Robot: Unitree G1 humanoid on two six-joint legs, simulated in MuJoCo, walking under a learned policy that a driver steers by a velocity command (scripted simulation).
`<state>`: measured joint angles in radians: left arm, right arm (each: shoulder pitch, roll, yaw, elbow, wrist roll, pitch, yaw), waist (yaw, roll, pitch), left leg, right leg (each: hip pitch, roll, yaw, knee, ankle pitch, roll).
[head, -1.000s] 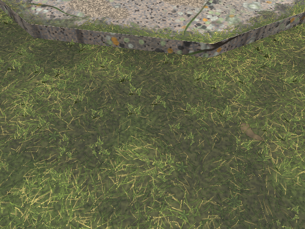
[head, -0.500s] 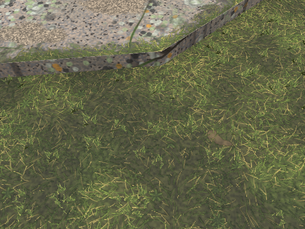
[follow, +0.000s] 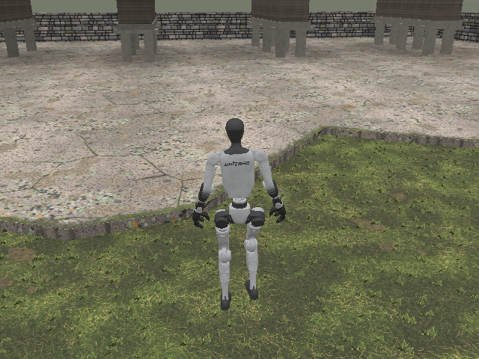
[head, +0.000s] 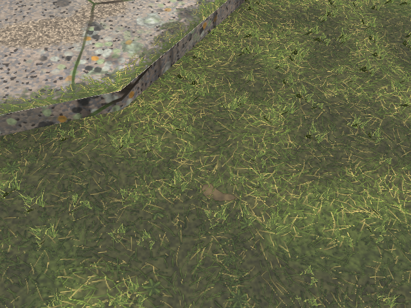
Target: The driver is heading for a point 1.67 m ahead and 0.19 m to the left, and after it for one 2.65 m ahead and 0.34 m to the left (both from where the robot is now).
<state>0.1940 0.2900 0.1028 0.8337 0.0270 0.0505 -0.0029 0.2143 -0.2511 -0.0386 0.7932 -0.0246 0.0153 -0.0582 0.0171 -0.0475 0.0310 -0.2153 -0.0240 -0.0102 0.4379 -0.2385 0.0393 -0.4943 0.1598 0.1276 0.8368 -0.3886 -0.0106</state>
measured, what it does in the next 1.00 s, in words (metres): walks ahead: right foot, then left foot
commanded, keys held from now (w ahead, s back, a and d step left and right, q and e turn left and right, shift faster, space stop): no key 0.36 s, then w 0.64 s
